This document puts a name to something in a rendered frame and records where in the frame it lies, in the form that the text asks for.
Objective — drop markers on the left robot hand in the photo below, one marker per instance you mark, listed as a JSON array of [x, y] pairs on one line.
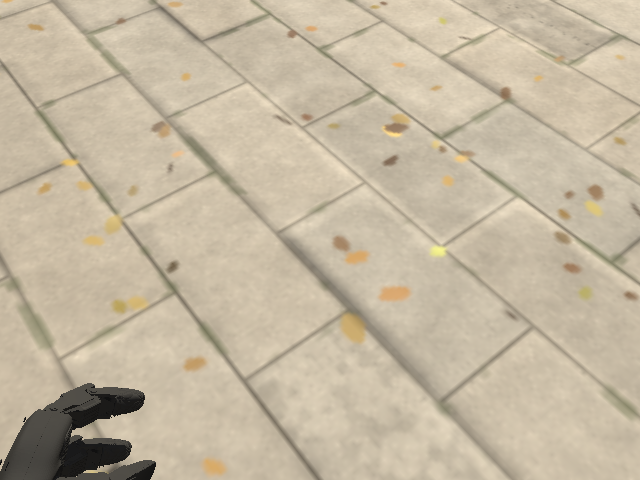
[[45, 450]]

